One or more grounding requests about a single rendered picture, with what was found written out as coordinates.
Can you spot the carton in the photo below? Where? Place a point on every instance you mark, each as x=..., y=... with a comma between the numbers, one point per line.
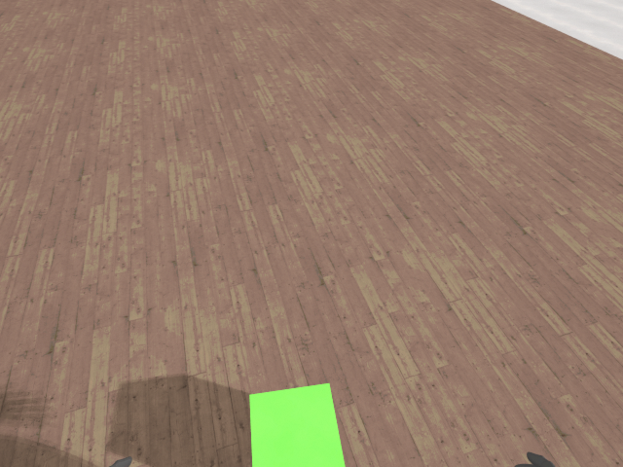
x=295, y=427

